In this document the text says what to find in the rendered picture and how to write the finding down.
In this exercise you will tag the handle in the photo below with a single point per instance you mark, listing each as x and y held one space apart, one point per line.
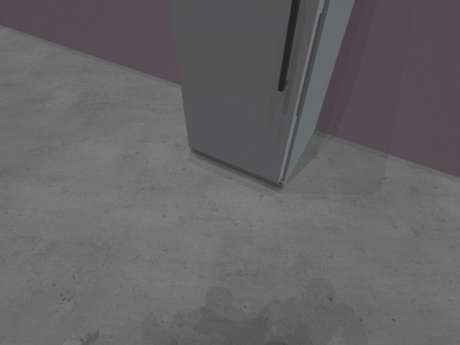
288 44

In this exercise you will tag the fridge door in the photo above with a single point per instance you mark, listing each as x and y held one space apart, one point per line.
229 60

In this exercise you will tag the robot left hand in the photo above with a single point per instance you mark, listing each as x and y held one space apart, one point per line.
83 337

